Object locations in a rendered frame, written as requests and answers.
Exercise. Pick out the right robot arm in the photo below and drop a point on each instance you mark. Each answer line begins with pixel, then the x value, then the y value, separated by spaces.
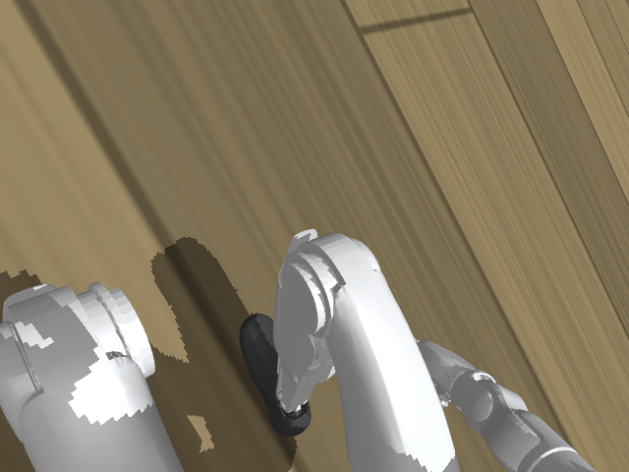
pixel 519 440

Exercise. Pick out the right robot foot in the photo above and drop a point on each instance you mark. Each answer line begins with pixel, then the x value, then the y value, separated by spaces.
pixel 258 349

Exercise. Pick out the right robot hand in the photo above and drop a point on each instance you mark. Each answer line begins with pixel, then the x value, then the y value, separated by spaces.
pixel 444 366

